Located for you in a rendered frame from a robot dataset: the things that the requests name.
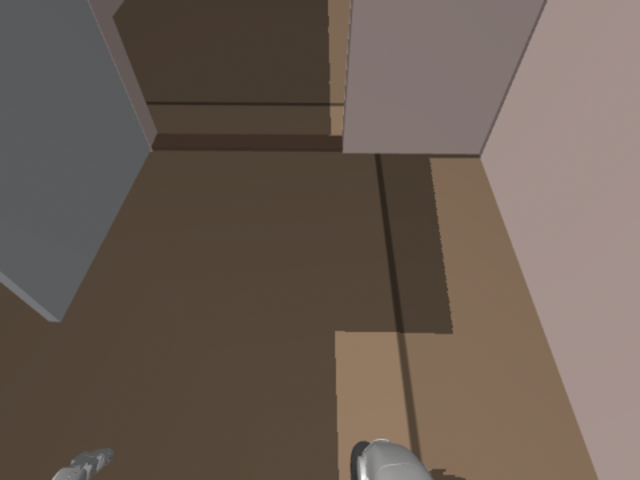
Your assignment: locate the right robot foot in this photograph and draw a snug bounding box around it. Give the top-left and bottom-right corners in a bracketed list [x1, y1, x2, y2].
[351, 441, 370, 480]

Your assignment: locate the left robot hand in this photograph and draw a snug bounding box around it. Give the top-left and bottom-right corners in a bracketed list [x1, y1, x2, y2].
[52, 448, 114, 480]

